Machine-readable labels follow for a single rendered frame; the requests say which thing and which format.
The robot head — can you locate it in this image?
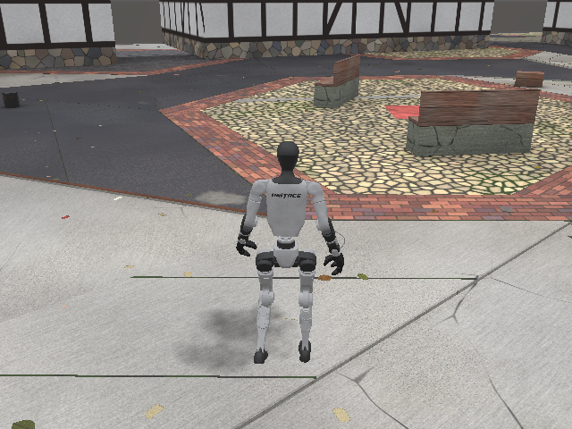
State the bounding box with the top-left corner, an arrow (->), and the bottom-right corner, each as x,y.
272,141 -> 303,184

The left robot forearm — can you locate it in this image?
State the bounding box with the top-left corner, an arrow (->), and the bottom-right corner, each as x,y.
238,214 -> 253,244

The robot right hand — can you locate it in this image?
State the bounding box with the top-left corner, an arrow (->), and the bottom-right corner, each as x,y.
324,253 -> 344,275

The robot left upper arm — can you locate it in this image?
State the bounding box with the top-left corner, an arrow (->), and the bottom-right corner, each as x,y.
244,180 -> 269,228

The robot left shin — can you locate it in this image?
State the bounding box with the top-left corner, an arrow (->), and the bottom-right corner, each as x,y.
257,290 -> 271,353

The robot left hand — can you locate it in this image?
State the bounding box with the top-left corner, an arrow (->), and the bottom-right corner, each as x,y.
236,240 -> 257,257

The right robot forearm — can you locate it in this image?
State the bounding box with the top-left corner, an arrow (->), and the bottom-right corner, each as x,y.
322,217 -> 341,257

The robot right upper arm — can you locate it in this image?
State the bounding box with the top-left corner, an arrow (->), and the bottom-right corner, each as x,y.
306,181 -> 330,231

